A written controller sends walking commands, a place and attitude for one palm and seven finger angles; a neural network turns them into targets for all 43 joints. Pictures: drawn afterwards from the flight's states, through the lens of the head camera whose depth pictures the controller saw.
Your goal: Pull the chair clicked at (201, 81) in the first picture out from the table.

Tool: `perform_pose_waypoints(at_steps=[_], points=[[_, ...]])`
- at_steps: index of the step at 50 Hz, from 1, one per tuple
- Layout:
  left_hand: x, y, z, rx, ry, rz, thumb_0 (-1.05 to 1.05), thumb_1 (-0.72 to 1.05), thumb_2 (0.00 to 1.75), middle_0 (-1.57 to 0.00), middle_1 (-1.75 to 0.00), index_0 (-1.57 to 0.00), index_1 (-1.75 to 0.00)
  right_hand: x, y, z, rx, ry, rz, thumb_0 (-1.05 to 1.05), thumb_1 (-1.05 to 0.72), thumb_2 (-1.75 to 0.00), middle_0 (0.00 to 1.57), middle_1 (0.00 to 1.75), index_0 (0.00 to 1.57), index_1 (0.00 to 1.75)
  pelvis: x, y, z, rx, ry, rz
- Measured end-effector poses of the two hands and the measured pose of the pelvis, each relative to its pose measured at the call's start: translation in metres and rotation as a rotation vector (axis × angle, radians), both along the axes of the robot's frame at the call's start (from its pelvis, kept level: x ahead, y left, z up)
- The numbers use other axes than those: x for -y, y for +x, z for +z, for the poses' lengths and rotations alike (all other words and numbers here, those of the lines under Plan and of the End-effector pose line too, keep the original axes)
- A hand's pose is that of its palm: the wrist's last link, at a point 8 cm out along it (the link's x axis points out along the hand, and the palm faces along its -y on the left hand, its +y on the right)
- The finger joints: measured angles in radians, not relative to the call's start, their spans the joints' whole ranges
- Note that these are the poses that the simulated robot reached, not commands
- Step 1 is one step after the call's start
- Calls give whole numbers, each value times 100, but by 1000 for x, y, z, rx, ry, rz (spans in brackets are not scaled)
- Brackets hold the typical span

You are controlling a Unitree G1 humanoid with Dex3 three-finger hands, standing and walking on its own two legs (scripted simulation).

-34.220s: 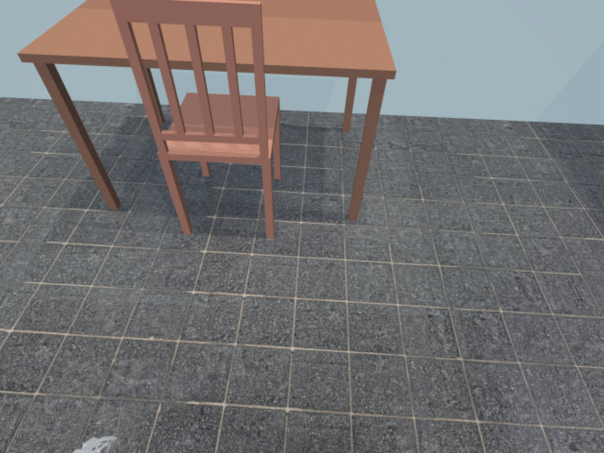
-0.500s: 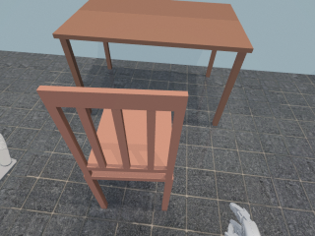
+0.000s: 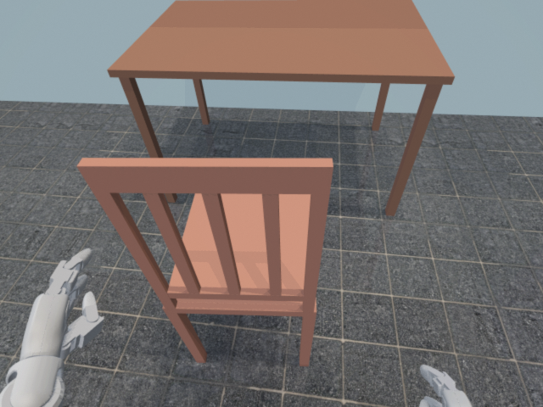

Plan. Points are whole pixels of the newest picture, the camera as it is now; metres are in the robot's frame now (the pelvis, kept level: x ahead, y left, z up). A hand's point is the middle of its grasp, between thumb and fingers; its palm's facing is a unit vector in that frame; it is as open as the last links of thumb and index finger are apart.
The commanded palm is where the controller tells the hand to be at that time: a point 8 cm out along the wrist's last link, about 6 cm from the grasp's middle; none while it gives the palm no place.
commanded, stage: let the arm hang, fingers relaxed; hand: left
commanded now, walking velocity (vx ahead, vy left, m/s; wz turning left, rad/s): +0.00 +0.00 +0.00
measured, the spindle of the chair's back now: (225, 249) +0.42 +0.12 -0.07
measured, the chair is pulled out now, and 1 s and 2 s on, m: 0.62 0.62 0.62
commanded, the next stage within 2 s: look to check the result in 1.00 s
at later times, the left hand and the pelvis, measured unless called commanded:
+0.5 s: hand out of the picture +0.00 +0.19 -0.16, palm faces +0.01 -0.97 -0.24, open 7.2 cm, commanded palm none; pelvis +0.00 -0.01 +0.01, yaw -1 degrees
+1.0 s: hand out of the picture -0.01 +0.15 -0.17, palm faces +0.03 -0.98 -0.17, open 7.3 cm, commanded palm none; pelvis +0.00 -0.01 +0.01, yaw -1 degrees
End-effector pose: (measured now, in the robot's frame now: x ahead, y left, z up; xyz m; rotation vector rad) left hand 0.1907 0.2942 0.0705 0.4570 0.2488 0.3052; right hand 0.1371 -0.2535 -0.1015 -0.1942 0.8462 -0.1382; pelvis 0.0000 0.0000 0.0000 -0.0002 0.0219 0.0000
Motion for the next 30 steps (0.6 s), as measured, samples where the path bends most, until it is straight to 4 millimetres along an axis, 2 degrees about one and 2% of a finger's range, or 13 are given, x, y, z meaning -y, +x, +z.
perform_pose_waypoints(at_steps=[2,4,6,8,10,12,19,24,30], points=[[12,-11,-68,-260,-121,39,0,91,90,-20,-30,-20,-30,-7,-8,-12,-63,21,8,1,-90,-90,20,30,19,29,-1,-2,-2,1,6,0],[35,-37,-126,-499,-227,46,1,91,90,-20,-30,-19,-30,-15,-22,-19,-122,39,5,1,-90,-90,20,30,19,29,-1,-3,-2,9,11,-5],[64,-71,-170,-702,-321,34,1,91,90,-20,-30,-19,-30,-21,-40,-22,-184,48,-6,1,-90,-90,20,30,20,29,1,-3,-2,19,13,-13],[91,-108,-197,-854,-409,32,1,92,90,-20,-30,-19,-30,-25,-62,-24,-252,50,-25,1,-90,-90,20,30,20,29,2,-3,-1,26,9,-19],[89,-120,-203,-841,-453,116,-5,100,90,-21,-30,-20,-30,-23,-84,-25,-322,36,-54,0,-92,-90,20,30,20,29,5,-4,0,29,3,-13],[83,-130,-205,-870,-435,123,-7,103,89,-21,-30,-21,-30,-16,-103,-25,-384,13,-75,0,-93,-90,20,30,20,30,6,-5,2,30,-4,-12],[62,-172,-205,-1020,-373,166,-4,98,90,-21,-30,-20,-30,-8,-157,-30,-524,16,-135,0,-93,-90,20,30,20,29,7,-2,4,37,-6,-13],[60,-191,-202,-1074,-360,199,-1,94,90,-20,-30,-20,-30,-18,-181,-35,-583,54,-142,0,-91,-90,20,30,19,29,8,-2,5,41,-3,-12],[71,-201,-202,-1095,-379,206,0,92,90,-20,-30,-20,-30,-35,-191,-41,-611,107,-141,0,-91,-90,20,30,19,29,9,-2,5,40,0,-13]])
